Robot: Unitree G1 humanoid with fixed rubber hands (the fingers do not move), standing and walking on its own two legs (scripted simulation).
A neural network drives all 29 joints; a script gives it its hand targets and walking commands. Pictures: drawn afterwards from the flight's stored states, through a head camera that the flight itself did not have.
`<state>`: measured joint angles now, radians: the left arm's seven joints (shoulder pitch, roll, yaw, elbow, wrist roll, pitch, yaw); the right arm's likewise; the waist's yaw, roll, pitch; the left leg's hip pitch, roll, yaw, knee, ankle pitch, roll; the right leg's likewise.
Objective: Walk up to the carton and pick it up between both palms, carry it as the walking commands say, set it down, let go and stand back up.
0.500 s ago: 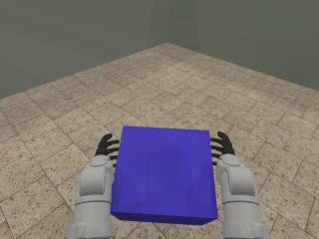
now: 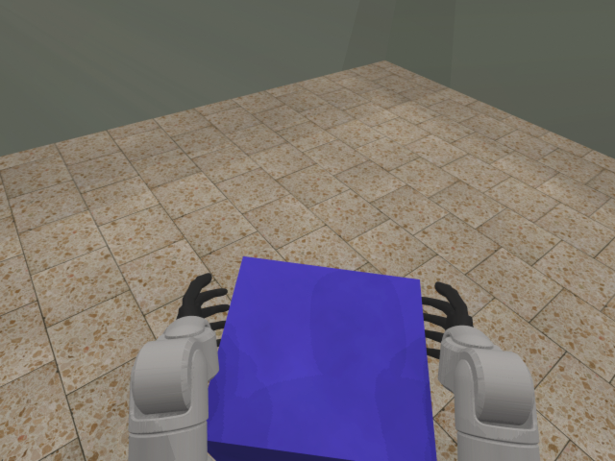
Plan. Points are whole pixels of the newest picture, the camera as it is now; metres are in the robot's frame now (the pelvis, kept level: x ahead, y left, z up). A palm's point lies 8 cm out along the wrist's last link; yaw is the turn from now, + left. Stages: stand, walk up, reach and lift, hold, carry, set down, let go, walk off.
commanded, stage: carry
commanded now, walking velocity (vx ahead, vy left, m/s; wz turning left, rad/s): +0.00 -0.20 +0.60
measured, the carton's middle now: (317, 370) +0.26 +0.00 +0.00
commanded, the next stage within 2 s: none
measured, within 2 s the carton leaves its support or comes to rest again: neither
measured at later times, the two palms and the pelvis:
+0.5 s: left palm (243, 340) +0.23 +0.09 +0.13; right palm (502, 313) +0.29 -0.21 +0.10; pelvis +0.00 -0.11 +0.01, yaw +13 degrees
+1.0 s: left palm (224, 405) +0.18 +0.10 +0.10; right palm (479, 323) +0.28 -0.19 +0.09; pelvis -0.01 -0.12 +0.00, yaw +19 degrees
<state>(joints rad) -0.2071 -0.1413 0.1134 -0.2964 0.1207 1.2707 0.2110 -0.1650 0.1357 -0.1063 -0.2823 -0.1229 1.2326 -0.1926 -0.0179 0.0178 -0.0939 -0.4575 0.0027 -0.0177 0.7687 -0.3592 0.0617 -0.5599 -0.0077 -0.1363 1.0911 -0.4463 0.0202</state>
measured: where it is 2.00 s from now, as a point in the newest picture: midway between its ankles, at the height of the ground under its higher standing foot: outside the picture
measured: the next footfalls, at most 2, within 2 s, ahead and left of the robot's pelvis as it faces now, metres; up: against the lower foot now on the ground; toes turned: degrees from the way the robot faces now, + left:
right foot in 0.30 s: +0.09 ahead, -0.15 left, +0.00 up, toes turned +3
left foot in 0.84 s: +0.01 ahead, -0.03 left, +0.00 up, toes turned +24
